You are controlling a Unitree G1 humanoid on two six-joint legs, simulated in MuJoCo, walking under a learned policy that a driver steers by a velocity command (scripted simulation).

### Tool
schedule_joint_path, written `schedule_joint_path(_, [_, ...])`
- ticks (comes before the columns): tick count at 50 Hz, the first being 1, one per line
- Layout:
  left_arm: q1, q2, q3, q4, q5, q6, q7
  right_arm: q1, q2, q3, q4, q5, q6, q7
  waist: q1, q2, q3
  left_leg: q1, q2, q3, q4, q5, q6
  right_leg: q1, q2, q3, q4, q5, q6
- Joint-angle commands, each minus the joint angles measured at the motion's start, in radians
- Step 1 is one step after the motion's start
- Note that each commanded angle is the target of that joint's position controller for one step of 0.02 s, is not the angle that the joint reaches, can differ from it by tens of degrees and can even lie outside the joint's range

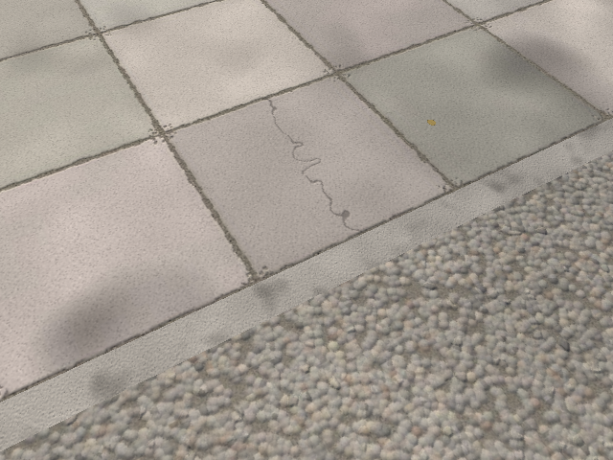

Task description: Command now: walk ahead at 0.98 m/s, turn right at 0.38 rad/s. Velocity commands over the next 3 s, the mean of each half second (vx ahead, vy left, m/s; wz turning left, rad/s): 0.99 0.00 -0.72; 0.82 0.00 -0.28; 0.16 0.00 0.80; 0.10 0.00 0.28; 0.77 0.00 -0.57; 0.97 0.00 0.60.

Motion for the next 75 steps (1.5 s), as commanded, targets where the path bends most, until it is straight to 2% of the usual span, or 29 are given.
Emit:
schedule_joint_path(1, [0.059,0.046,-0.003,-0.022,-0.013,-0.034,0.005,-0.036,-0.023,0.021,-0.133,-0.026,0.0,0.008,-0.064,-0.046,0.025,-0.262,0.108,-0.047,-0.122,-0.047,-0.054,0.104,-0.275,0.518,-0.316,-0.094,-0.209])
schedule_joint_path(6, [0.048,0.119,0.023,-0.069,-0.02,-0.041,0.001,-0.275,-0.013,0.061,-0.235,0.021,0.0,0.036,-0.025,-0.064,0.078,0.07,0.071,0.064,-0.587,0.27,-0.115,-0.172,-0.193,0.357,-0.439,0.088,-0.148])
schedule_joint_path(10, [0.134,0.145,0.032,-0.056,-0.039,-0.031,-0.006,-0.27,-0.073,0.039,-0.236,0.023,-0.003,0.008,-0.001,-0.061,0.01,0.145,0.025,0.065,-0.748,0.278,-0.101,0.076,-0.217,0.366,-0.264,0.411,-0.089])
schedule_joint_path(12, [0.141,0.179,0.041,-0.051,-0.037,-0.026,-0.007,-0.071,-0.126,0.008,-0.183,0.016,-0.013,-0.019,-0.097,-0.036,-0.133,0.41,0.005,0.075,-0.786,0.173,-0.074,0.086,-0.157,0.313,0.077,0.594,-0.048])
schedule_joint_path(13, [0.102,0.156,0.037,-0.073,-0.042,-0.032,-0.011,0.112,-0.191,-0.018,-0.16,0.004,-0.018,-0.041,-0.19,-0.026,-0.232,0.639,0.144,-0.048,-0.772,0.031,-0.043,-0.074,-0.118,0.285,0.341,0.437,-0.028])
schedule_joint_path(14, [0.107,-0.001,0.001,-0.115,-0.054,-0.039,-0.003,0.273,-0.267,-0.042,-0.14,-0.029,-0.012,-0.059,-0.208,0.157,-0.37,0.878,0.452,-0.408,-0.828,-0.292,0.0,-0.307,-0.053,0.188,0.661,-0.203,-0.021])
schedule_joint_path(15, [0.148,0.015,-0.01,-0.167,-0.074,-0.028,0.004,0.234,-0.295,-0.057,-0.128,-0.017,-0.001,-0.049,-0.143,0.332,-0.442,0.858,0.556,-0.814,-0.998,-0.485,0.084,-0.456,-0.068,0.118,0.855,-0.243,-0.025])
schedule_joint_path(17, [-0.02,0.058,-0.002,-0.153,-0.025,0.002,-0.004,0.088,-0.106,-0.024,-0.142,0.005,0.001,-0.036,-0.131,0.062,-0.146,0.588,0.43,-0.485,-1.014,-0.329,0.053,-0.522,-0.172,0.087,0.846,-0.075,-0.024])
schedule_joint_path(22, [-0.164,-0.016,-0.017,-0.234,0.008,0.062,-0.05,0.151,-0.03,-0.006,-0.029,0.04,-0.03,-0.017,-0.055,0.075,-0.006,0.412,0.328,-0.055,-1.064,0.247,-0.008,-0.539,-0.245,0.061,0.779,-0.027,-0.004])
schedule_joint_path(30, [-0.392,0.032,-0.049,-0.339,0.005,0.062,-0.094,0.184,-0.149,-0.023,0.023,0.036,-0.038,-0.034,-0.021,0.013,0.084,0.361,0.23,0.337,-1.101,0.948,-0.079,-0.246,-0.121,-0.19,0.29,0.238,-0.073])
schedule_joint_path(32, [-0.274,0.068,-0.04,-0.305,0.012,0.055,-0.082,0.214,-0.217,-0.034,0.025,0.032,-0.016,-0.05,0.056,0.071,-0.001,0.42,0.275,0.322,-0.905,1.28,-0.076,-0.072,-0.053,-0.183,0.247,0.159,-0.105])
schedule_joint_path(34, [0.111,0.144,0.001,-0.181,0.018,0.047,-0.051,0.142,-0.253,-0.04,-0.003,0.023,0.013,-0.056,0.236,0.081,-0.172,0.302,0.293,0.29,-0.442,1.261,-0.037,0.36,-0.027,-0.085,0.164,0.099,-0.158])
schedule_joint_path(35, [0.148,0.196,0.027,-0.141,0.016,0.052,-0.024,0.163,-0.207,-0.035,0.004,0.014,0.018,-0.044,0.209,-0.033,-0.179,0.089,0.171,0.288,-0.067,0.507,-0.041,0.544,-0.096,0.039,0.125,0.004,-0.173])
schedule_joint_path(36, [0.02,0.304,0.039,-0.188,0.038,0.058,-0.009,0.323,-0.061,0.004,-0.067,0.035,0.014,-0.031,0.001,-0.29,-0.27,-0.256,0.071,0.203,0.309,-0.251,-0.068,0.758,-0.394,0.514,0.085,0.104,-0.245])
schedule_joint_path(37, [0.073,0.283,0.048,-0.217,0.011,0.067,-0.001,0.222,-0.146,-0.002,-0.106,0.051,-0.001,-0.033,0.099,-0.167,-0.416,-0.347,0.059,0.028,0.364,-0.139,-0.058,0.783,-0.45,0.722,-0.126,-0.1,-0.296])
schedule_joint_path(39, [-0.014,0.181,0.021,-0.185,0.014,0.041,0.016,0.142,-0.141,0.004,-0.087,0.062,-0.003,-0.033,0.019,0.021,-0.071,-0.363,0.133,0.035,0.239,-0.016,-0.053,0.413,-0.437,0.537,-0.241,0.012,-0.231])
schedule_joint_path(41, [-0.065,0.117,-0.007,-0.172,0.009,-0.005,0.015,0.216,-0.09,0.012,-0.03,0.045,0.039,-0.025,-0.077,0.086,0.012,-0.154,0.155,-0.009,0.111,-0.039,-0.068,0.132,-0.401,0.305,-0.242,0.5,-0.186])
schedule_joint_path(44, [-0.076,0.076,-0.022,-0.132,-0.006,-0.044,-0.001,0.235,-0.054,0.004,0.001,0.046,0.077,-0.005,-0.115,-0.005,0.043,-0.083,0.127,0.017,-0.106,0.026,-0.068,0.053,-0.316,0.045,-0.277,0.841,-0.087])
schedule_joint_path(45, [-0.19,0.033,-0.023,-0.17,-0.02,-0.06,0.004,0.161,-0.081,-0.018,-0.021,0.136,0.048,-0.03,-0.098,-0.07,0.012,-0.136,0.13,-0.037,-0.12,0.081,-0.073,0.097,-0.288,0.015,-0.28,0.835,-0.047])
schedule_joint_path(46, [-0.235,0.048,-0.025,-0.182,-0.023,-0.063,0.015,0.127,-0.077,-0.014,-0.041,0.14,0.03,-0.032,-0.108,-0.084,0.007,-0.142,0.116,-0.005,-0.214,0.171,-0.074,0.097,-0.256,-0.055,-0.294,0.814,-0.012])
schedule_joint_path(51, [-0.113,0.117,-0.02,-0.158,-0.026,-0.025,0.097,0.03,-0.016,-0.009,-0.093,0.079,0.001,0.029,-0.03,-0.102,-0.074,0.026,-0.032,0.23,-0.668,0.583,-0.097,0.192,-0.197,-0.2,-0.091,0.896,0.084])
schedule_joint_path(54, [-0.252,0.137,-0.007,-0.221,-0.036,0.005,0.104,0.348,-0.163,-0.077,-0.056,0.08,0.041,0.035,-0.21,-0.164,-0.189,0.334,-0.064,0.182,-0.648,0.412,-0.011,0.123,-0.251,-0.167,0.277,0.995,0.108])
schedule_joint_path(55, [-0.342,0.112,-0.013,-0.241,-0.05,0.004,0.081,0.49,-0.183,-0.087,-0.02,0.078,0.053,0.016,-0.315,0.005,-0.167,0.456,-0.002,0.096,-0.786,0.555,0.055,0.004,-0.161,-0.173,0.666,0.525,0.137])
schedule_joint_path(56, [-0.293,-0.046,-0.046,-0.274,-0.009,0.0,0.036,0.421,-0.176,-0.069,-0.03,0.041,0.048,0.0,-0.182,0.352,-0.07,0.541,0.093,-0.15,-0.708,1.058,0.146,-0.33,0.039,-0.109,1.077,-0.467,0.175])
schedule_joint_path(57, [-0.01,-0.056,-0.062,-0.271,-0.014,-0.011,0.012,0.246,-0.221,-0.053,-0.131,-0.012,0.023,-0.002,-0.016,0.287,-0.324,0.607,0.309,-0.594,-0.783,1.067,0.329,-0.383,0.042,0.156,1.252,-0.462,0.175])
schedule_joint_path(58, [-0.022,0.085,-0.044,-0.281,-0.028,-0.012,-0.001,0.116,-0.246,-0.076,-0.23,-0.001,0.035,-0.002,-0.03,0.113,-0.383,0.543,0.343,-0.712,-0.931,0.601,0.363,-0.356,0.005,0.218,1.185,-0.355,0.131])
schedule_joint_path(60, [-0.176,0.129,-0.021,-0.308,-0.018,0.016,0.017,0.005,-0.173,-0.059,-0.266,0.077,0.052,-0.008,0.013,-0.159,-0.147,0.249,0.249,-0.637,-1.042,0.018,0.264,-0.385,-0.075,0.185,0.962,-0.229,0.112])
schedule_joint_path(65, [-0.247,0.044,-0.027,-0.315,-0.003,0.05,0.047,0.031,-0.18,-0.074,-0.268,0.073,0.092,-0.052,-0.017,-0.036,-0.129,0.111,0.073,-0.401,-0.968,0.348,0.158,-0.255,-0.072,0.151,0.533,-0.133,0.168])
schedule_joint_path(75, [-0.378,0.069,0.0,-0.303,-0.033,0.019,0.043,-0.001,-0.18,-0.093,-0.32,0.079,0.161,-0.075,-0.091,0.15,-0.141,0.256,0.045,-0.536,-0.89,0.163,0.07,-0.194,-0.034,0.203,0.151,-0.027,0.159])
Next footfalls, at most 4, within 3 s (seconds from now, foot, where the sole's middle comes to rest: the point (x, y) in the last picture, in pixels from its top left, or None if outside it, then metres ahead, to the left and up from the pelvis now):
0.26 left None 0.44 0.14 -0.77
0.70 right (413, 348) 0.75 -0.20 -0.77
1.10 left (436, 235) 1.10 -0.29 -0.77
1.60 right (501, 231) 1.12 -0.47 -0.77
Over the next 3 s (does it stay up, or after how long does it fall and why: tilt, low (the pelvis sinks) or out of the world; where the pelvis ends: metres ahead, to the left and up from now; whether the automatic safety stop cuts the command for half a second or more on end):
stays up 1.71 -0.62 -0.02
